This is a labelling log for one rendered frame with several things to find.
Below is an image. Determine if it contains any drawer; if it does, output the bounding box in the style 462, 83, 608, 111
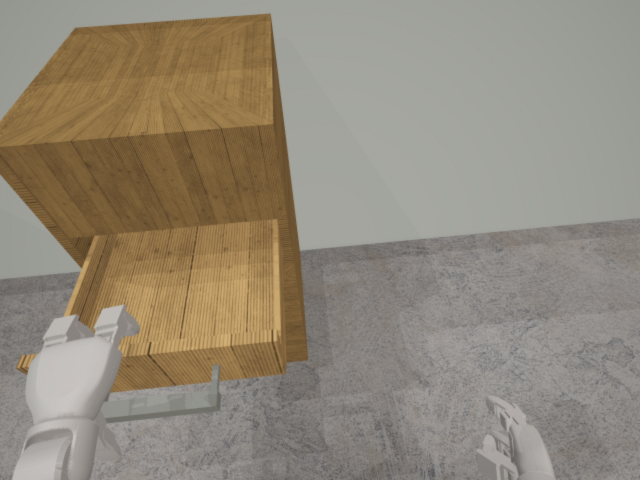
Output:
16, 219, 287, 393

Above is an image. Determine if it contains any left robot hand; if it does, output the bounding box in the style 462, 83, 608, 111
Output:
25, 305, 140, 461

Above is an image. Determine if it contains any robot left forearm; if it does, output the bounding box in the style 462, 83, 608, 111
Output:
11, 416, 99, 480

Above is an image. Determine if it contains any cabinet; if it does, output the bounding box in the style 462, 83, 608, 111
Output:
0, 14, 308, 362

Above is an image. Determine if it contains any handle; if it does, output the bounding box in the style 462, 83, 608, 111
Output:
100, 364, 221, 423

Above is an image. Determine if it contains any right robot hand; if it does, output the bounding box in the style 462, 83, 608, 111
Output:
476, 395, 555, 480

